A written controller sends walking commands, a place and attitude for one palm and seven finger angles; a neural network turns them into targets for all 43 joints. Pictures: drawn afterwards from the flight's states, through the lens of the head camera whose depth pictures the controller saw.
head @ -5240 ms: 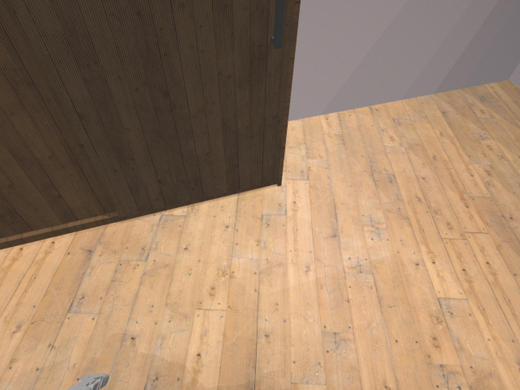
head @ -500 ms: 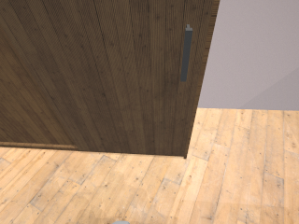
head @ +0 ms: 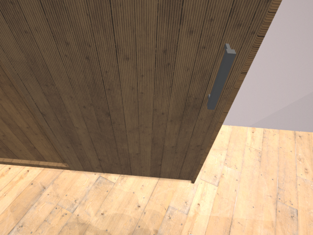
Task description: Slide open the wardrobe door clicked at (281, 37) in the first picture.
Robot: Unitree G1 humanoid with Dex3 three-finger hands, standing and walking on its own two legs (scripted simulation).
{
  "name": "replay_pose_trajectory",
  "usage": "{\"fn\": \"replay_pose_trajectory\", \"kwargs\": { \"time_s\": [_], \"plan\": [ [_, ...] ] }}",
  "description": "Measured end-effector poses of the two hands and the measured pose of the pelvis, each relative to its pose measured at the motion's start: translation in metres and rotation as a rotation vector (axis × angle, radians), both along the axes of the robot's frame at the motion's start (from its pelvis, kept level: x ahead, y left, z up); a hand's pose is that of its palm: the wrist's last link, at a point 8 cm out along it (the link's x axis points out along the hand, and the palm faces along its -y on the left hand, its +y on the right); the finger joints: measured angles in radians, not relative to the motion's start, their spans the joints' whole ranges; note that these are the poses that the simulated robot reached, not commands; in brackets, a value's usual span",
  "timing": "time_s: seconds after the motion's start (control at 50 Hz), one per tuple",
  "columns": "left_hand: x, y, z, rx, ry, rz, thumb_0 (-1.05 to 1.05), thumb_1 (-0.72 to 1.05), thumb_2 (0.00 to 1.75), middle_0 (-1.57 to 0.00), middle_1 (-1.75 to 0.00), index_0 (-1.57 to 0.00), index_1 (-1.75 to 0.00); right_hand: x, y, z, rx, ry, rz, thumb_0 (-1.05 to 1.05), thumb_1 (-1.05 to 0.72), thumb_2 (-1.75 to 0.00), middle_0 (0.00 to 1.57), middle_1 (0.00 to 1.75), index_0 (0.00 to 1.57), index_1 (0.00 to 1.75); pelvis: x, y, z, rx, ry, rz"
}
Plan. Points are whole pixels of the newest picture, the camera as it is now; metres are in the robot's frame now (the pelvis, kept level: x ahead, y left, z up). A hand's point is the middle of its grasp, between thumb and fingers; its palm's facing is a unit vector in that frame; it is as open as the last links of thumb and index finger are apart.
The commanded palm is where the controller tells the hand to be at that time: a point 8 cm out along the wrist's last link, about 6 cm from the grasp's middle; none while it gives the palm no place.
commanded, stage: come to a stop and stand still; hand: right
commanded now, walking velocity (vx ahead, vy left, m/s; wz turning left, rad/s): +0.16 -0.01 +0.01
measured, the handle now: (218, 79) +0.56 -0.16 +0.11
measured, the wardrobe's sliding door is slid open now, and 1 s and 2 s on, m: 0.00 0.00 0.00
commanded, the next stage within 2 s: none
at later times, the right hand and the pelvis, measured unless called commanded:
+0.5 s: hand out of the picture +0.07 -0.18 -0.18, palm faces +0.04 +0.97 -0.26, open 7.4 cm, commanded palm none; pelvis +0.03 +0.01 -0.02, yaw +2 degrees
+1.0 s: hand out of the picture -0.01 -0.16 -0.16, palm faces +0.03 +0.97 -0.25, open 7.4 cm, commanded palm none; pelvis +0.01 +0.01 +0.00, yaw +1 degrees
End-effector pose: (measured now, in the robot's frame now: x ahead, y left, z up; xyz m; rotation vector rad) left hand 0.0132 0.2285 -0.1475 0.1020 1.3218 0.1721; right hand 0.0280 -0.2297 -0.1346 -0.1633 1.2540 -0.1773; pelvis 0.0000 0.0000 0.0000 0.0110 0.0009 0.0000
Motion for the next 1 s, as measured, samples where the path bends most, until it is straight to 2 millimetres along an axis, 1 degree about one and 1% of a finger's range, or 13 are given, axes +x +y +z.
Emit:
{"fn": "replay_pose_trajectory", "kwargs": {
  "time_s": [0.08, 0.14, 0.18, 0.24, 0.3, 0.36, 0.44, 0.5, 0.56, 0.68, 0.8, 0.9, 1.0],
  "plan": [
    [0.080, 0.002, 0.010, 0.038, -0.139, -0.056, 0.01, 0.93, 0.90, -0.20, -0.30, -0.19, -0.30, -0.014, 0.000, -0.013, 0.041, 0.097, -0.033, -0.01, -0.93, -0.90, 0.20, 0.30, 0.20, 0.30, 0.026, -0.008, -0.004, 0.011, -0.017, 0.004],
    [0.127, -0.005, 0.013, 0.070, -0.213, -0.098, 0.01, 0.93, 0.90, -0.20, -0.30, -0.19, -0.30, -0.021, -0.002, -0.029, 0.073, 0.170, -0.061, 0.00, -0.92, -0.90, 0.20, 0.30, 0.20, 0.30, 0.048, -0.018, -0.013, 0.027, -0.034, 0.013],
    [0.147, -0.013, 0.015, 0.082, -0.234, -0.110, 0.01, 0.92, 0.90, -0.20, -0.30, -0.19, -0.30, -0.021, -0.003, -0.037, 0.085, 0.214, -0.071, 0.00, -0.92, -0.90, 0.20, 0.30, 0.20, 0.30, 0.058, -0.021, -0.017, 0.009, -0.041, 0.021],
    [0.159, -0.024, 0.017, 0.079, -0.235, -0.110, 0.00, 0.92, 0.90, -0.20, -0.30, -0.20, -0.30, -0.015, -0.004, -0.037, 0.084, 0.249, -0.062, 0.00, -0.91, -0.90, 0.20, 0.30, 0.20, 0.30, 0.063, -0.023, -0.015, -0.004, -0.041, 0.039],
    [0.155, -0.029, 0.015, 0.061, -0.212, -0.099, 0.00, 0.91, 0.90, -0.20, -0.30, -0.20, -0.30, -0.002, -0.007, -0.031, 0.069, 0.234, -0.049, 0.01, -0.91, -0.90, 0.20, 0.30, 0.20, 0.30, 0.058, -0.021, -0.011, -0.002, -0.036, 0.039],
    [0.140, -0.027, 0.010, 0.038, -0.178, -0.074, 0.00, 0.91, 0.90, -0.20, -0.30, -0.20, -0.30, 0.013, -0.011, -0.026, 0.041, 0.189, -0.032, 0.01, -0.91, -0.90, 0.20, 0.30, 0.20, 0.30, 0.049, -0.015, -0.010, -0.001, -0.031, 0.045],
    [0.115, -0.004, 0.003, 0.033, -0.158, -0.028, -0.01, 0.92, 0.90, -0.21, -0.30, -0.20, -0.30, 0.031, -0.009, -0.018, -0.004, 0.110, -0.011, 0.01, -0.91, -0.90, 0.20, 0.30, 0.20, 0.30, 0.037, -0.001, -0.012, -0.005, -0.031, 0.042],
    [0.094, 0.018, -0.008, 0.020, -0.127, -0.017, -0.01, 0.92, 0.90, -0.20, -0.30, -0.20, -0.30, 0.036, 0.000, -0.012, -0.037, 0.043, -0.003, 0.00, -0.91, -0.90, 0.20, 0.30, 0.20, 0.30, 0.030, 0.013, -0.016, -0.015, -0.033, 0.031],
    [0.072, 0.036, -0.019, -0.003, -0.079, -0.002, 0.00, 0.92, 0.90, -0.20, -0.30, -0.20, -0.30, 0.027, 0.016, -0.008, -0.060, 0.013, -0.001, 0.00, -0.91, -0.90, 0.20, 0.30, 0.19, 0.30, 0.025, 0.029, -0.019, -0.039, -0.031, 0.026],
    [0.027, 0.055, -0.006, -0.027, 0.006, 0.029, 0.00, 0.91, 0.90, -0.20, -0.30, -0.20, -0.30, 0.004, 0.047, 0.014, -0.028, 0.082, -0.001, 0.01, -0.91, -0.90, 0.20, 0.30, 0.20, 0.30, 0.026, 0.043, 0.004, -0.075, -0.003, 0.047],
    [-0.011, 0.059, -0.003, -0.019, 0.139, 0.006, 0.00, 0.91, 0.90, -0.20, -0.30, -0.20, -0.30, -0.005, 0.054, 0.018, -0.023, 0.090, -0.031, 0.01, -0.91, -0.90, 0.20, 0.30, 0.20, 0.30, 0.025, 0.045, 0.009, -0.074, 0.013, 0.027],
    [-0.005, 0.050, -0.002, -0.007, 0.159, -0.028, 0.01, 0.91, 0.90, -0.20, -0.30, -0.20, -0.30, -0.023, 0.044, 0.014, -0.018, 0.129, -0.062, 0.01, -0.91, -0.90, 0.20, 0.30, 0.20, 0.30, 0.020, 0.036, 0.007, -0.066, 0.019, 0.017],
    [0.033, 0.028, -0.001, 0.011, -0.002, -0.054, 0.01, 0.91, 0.90, -0.20, -0.30, -0.19, -0.30, -0.039, 0.020, 0.004, -0.023, 0.169, -0.030, 0.01, -0.91, -0.90, 0.21, 0.30, 0.20, 0.30, 0.014, 0.014, 0.000, -0.042, 0.020, 0.023]
  ]
}}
